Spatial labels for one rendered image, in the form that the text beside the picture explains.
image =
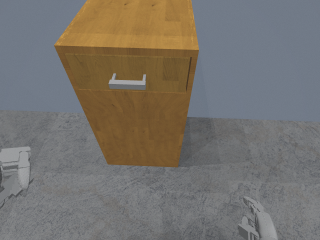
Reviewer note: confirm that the drawer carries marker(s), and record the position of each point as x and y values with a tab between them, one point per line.
163	73

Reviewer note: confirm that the handle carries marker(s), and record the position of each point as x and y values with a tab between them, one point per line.
127	84

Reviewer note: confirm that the cabinet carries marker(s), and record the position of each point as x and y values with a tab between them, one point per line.
134	128

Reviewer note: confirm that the left robot hand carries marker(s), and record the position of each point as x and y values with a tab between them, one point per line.
15	166

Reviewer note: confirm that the right robot hand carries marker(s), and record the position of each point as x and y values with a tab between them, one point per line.
255	228

